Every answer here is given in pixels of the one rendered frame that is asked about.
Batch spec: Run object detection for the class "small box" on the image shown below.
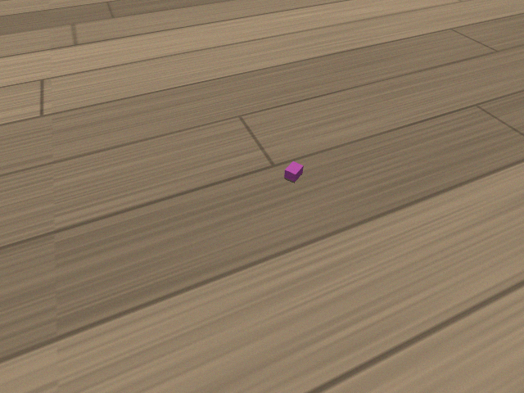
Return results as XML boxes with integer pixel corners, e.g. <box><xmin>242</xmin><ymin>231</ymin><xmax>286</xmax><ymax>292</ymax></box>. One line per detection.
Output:
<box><xmin>284</xmin><ymin>161</ymin><xmax>304</xmax><ymax>182</ymax></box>

